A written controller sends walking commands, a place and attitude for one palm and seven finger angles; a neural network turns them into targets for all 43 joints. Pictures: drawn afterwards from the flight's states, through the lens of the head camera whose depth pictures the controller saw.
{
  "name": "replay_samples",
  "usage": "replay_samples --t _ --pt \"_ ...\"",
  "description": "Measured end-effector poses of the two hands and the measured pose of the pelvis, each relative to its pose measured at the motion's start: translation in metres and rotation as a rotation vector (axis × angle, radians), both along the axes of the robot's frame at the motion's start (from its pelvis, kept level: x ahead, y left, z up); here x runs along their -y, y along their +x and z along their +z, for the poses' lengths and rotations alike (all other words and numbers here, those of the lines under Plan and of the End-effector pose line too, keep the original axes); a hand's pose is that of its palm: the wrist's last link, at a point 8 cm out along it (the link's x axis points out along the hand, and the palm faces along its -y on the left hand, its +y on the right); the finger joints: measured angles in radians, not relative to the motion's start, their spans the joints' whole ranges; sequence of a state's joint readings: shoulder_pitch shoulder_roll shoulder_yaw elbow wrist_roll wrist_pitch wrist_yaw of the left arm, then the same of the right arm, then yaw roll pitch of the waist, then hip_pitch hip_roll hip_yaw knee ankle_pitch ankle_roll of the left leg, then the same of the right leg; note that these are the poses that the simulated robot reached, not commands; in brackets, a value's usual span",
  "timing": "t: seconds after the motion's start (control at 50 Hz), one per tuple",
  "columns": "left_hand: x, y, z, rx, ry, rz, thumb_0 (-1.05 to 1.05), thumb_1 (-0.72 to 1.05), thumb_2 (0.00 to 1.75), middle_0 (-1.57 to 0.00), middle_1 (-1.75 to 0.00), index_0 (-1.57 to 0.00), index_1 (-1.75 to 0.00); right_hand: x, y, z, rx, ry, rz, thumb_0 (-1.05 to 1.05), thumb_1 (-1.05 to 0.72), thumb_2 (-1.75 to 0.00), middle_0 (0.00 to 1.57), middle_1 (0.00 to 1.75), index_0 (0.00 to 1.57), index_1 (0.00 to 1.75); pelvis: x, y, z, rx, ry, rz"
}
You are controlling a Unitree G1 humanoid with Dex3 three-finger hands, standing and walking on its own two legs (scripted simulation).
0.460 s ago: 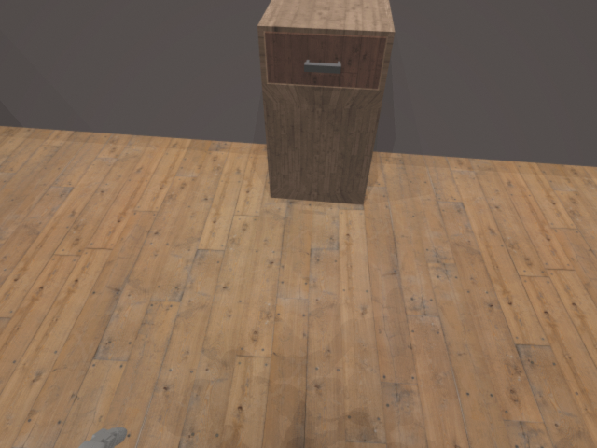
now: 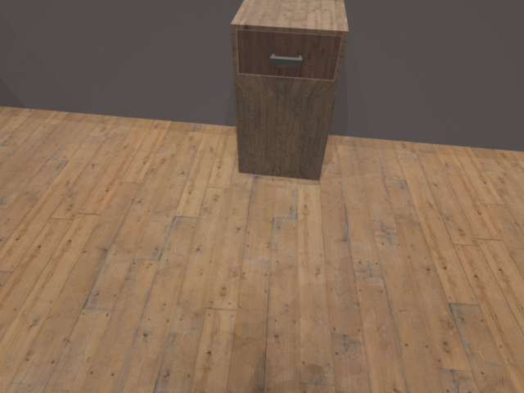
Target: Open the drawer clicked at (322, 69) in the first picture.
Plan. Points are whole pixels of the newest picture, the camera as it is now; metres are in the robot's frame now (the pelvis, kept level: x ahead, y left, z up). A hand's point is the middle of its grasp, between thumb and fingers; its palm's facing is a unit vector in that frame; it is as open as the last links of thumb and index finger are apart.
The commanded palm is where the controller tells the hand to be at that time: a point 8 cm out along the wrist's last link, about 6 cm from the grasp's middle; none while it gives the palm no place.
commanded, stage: stand and wait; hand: left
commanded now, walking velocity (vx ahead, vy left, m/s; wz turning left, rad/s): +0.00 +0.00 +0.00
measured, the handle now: (286, 58) +1.35 -0.02 -0.08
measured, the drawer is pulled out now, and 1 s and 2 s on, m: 0.00 0.00 0.00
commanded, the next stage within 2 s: look at it before walking up in 0.44 s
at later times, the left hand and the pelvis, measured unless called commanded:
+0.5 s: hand out of the picture +0.06 +0.25 -0.15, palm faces -0.03 -0.94 -0.33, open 7.3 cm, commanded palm none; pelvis -0.01 +0.00 +0.00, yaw +0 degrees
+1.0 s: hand out of the picture +0.08 +0.25 -0.15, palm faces -0.04 -0.94 -0.34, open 7.3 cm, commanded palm none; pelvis +0.01 +0.00 +0.00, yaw -1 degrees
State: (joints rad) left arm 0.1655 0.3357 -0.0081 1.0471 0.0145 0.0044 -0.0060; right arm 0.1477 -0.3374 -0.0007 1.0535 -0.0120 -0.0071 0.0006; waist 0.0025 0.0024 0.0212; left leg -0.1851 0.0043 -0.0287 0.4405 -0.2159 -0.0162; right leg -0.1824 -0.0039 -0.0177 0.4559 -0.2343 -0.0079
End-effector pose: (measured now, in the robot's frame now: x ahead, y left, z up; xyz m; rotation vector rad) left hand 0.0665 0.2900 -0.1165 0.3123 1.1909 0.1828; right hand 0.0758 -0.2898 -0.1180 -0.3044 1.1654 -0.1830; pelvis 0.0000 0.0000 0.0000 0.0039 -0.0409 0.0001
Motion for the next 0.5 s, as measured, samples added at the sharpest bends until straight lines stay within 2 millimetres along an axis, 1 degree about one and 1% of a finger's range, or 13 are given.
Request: replay_samples --t 0.1,0.2,0.32,0.5 --pt "-0.003 -0.011 -0.001 -0.028 0.004 0.009 0.01 0.91 0.9 -0.21 -0.3 -0.2 -0.3 0.003 -0.015 -0.001 -0.039 -0.006 -0.015 0.0 -0.9 -0.9 0.2 0.3 0.2 0.3 0.0 -0.002 0.001 0.002 -0.001 0.0" --pt "-0.004 -0.015 -0.001 -0.035 0.006 0.012 0.01 0.91 0.9 -0.21 -0.3 -0.2 -0.3 0.004 -0.024 -0.002 -0.056 -0.006 -0.025 0.0 -0.9 -0.9 0.2 0.3 0.2 0.3 0.0 -0.004 0.001 0.004 -0.002 -0.001" --pt "-0.004 -0.013 0.0 -0.029 0.005 0.007 0.01 0.91 0.9 -0.21 -0.3 -0.2 -0.3 0.002 -0.027 -0.002 -0.056 0.0 -0.028 0.0 -0.9 -0.9 0.2 0.3 0.2 0.3 -0.001 -0.006 0.002 0.004 -0.001 -0.003" --pt "-0.004 -0.008 0.0 -0.025 0.0 -0.002 0.01 0.91 0.9 -0.21 -0.3 -0.2 -0.3 -0.002 -0.025 -0.002 -0.056 0.006 -0.028 0.0 -0.9 -0.9 0.2 0.3 0.2 0.3 -0.003 -0.006 0.002 -0.004 -0.001 -0.005"
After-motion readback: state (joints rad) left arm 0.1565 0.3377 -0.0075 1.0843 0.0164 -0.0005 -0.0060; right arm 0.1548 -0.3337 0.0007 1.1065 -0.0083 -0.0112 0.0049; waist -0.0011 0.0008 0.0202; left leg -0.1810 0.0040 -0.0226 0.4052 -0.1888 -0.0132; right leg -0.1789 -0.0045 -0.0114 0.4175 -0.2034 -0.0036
